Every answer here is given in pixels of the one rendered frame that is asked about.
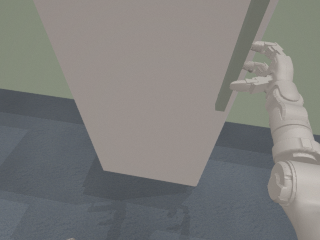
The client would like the robot right hand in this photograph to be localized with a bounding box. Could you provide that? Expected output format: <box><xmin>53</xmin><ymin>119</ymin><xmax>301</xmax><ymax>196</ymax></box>
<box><xmin>229</xmin><ymin>41</ymin><xmax>294</xmax><ymax>94</ymax></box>

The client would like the right robot forearm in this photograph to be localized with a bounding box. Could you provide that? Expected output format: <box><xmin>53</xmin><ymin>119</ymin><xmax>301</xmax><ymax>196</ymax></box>
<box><xmin>265</xmin><ymin>80</ymin><xmax>320</xmax><ymax>165</ymax></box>

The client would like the handle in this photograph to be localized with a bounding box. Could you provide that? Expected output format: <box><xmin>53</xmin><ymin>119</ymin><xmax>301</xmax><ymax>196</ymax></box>
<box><xmin>215</xmin><ymin>0</ymin><xmax>270</xmax><ymax>112</ymax></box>

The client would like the fridge door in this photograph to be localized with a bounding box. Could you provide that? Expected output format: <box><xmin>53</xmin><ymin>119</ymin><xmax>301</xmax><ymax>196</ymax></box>
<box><xmin>33</xmin><ymin>0</ymin><xmax>276</xmax><ymax>187</ymax></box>

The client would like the robot right upper arm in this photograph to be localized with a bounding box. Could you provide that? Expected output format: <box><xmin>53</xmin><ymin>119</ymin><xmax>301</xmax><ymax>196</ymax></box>
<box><xmin>267</xmin><ymin>160</ymin><xmax>320</xmax><ymax>240</ymax></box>

